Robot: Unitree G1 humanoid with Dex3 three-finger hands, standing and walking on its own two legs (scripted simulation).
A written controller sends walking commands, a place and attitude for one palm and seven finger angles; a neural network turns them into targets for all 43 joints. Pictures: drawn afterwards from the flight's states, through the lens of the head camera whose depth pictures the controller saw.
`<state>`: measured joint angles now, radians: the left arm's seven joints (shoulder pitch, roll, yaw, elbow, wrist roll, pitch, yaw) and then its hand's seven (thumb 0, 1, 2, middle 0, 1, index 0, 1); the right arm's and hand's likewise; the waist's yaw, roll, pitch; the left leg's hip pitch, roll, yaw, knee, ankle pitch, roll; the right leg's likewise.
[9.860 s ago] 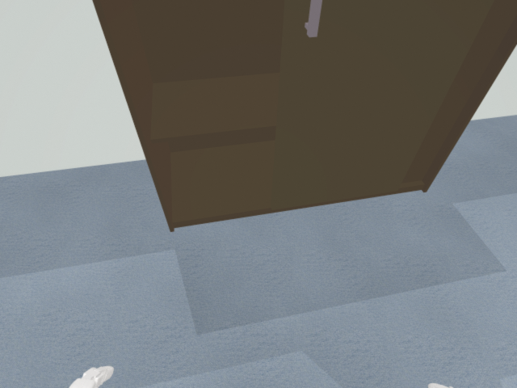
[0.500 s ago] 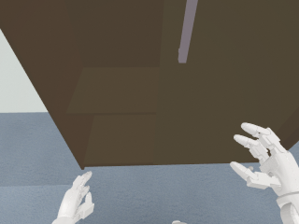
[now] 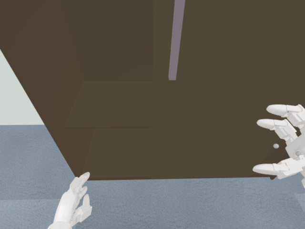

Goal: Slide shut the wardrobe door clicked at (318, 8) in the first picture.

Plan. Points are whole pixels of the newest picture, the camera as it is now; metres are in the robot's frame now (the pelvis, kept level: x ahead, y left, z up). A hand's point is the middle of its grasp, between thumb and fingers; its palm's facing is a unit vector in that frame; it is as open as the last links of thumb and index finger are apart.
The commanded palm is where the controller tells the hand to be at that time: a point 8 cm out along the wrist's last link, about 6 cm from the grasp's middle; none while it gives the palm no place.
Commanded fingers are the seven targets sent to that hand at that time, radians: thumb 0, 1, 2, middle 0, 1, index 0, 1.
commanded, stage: raise the hand with hooked fingers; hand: right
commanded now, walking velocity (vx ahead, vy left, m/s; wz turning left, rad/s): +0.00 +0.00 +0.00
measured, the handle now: (175, 33) +0.58 -0.07 +0.27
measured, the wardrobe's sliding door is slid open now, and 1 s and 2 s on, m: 0.48 0.48 0.48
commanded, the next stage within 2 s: move the hooked fingers beside the handle in 0.92 s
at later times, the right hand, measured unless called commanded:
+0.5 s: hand out of the picture +0.26 -0.30 +0.26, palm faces +0.09 +0.99 -0.11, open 14.0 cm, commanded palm +0.22 -0.33 +0.26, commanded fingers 0.00 0.50 -0.30 0.30 1.20 0.30 1.20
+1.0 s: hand (286, 112) +0.26 -0.24 +0.25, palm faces +0.02 +0.99 -0.13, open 14.0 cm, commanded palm +0.23 -0.29 +0.26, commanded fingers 0.00 0.50 -0.30 0.30 1.20 0.30 1.20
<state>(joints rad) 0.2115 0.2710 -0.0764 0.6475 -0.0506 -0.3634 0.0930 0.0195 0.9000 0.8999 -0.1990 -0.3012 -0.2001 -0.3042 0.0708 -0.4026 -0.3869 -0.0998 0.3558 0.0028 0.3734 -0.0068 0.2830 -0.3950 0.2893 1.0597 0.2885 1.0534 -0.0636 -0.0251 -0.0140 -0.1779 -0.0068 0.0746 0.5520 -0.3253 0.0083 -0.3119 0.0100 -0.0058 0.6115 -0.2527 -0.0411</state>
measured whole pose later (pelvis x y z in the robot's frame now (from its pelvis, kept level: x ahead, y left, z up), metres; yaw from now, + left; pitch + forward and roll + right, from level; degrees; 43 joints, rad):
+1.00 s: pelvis +0.00 +0.03 +0.01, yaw -1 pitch -5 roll +1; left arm 0.17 0.29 -0.11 0.64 -0.10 -0.23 0.08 0.02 0.90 0.90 -0.20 -0.30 -0.20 -0.30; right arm -0.22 -0.53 -0.47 0.04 0.35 0.34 0.49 -0.02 0.51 -0.30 0.30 1.20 0.30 1.20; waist -0.07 -0.09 -0.02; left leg -0.08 -0.03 0.09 0.42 -0.26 0.04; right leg -0.21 -0.01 0.02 0.47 -0.17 -0.01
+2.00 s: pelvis +0.02 +0.01 +0.01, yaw +1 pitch -2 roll +0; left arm 0.18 0.26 -0.09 0.68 -0.08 -0.14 0.08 0.02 0.90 0.90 -0.20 -0.30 -0.20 -0.30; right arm -0.59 -0.38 -0.27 0.33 0.23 0.34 0.23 -0.02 0.51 -0.30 0.30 1.20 0.30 1.20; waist -0.03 -0.04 -0.03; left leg -0.10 -0.01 0.06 0.42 -0.28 0.02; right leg -0.21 0.01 -0.02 0.45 -0.20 -0.03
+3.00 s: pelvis +0.03 +0.01 +0.01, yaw +5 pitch +5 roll +1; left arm 0.45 0.29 -0.01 0.73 -0.05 -0.12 0.03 0.01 0.90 0.90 -0.20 -0.30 -0.20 -0.30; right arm -0.97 -0.48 -0.37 1.00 0.10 0.01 0.18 -0.02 0.50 -0.30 0.30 1.20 0.30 1.20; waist 0.11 -0.03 -0.06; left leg -0.25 -0.04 0.00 0.45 -0.29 0.02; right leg -0.35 -0.02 -0.07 0.49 -0.24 -0.03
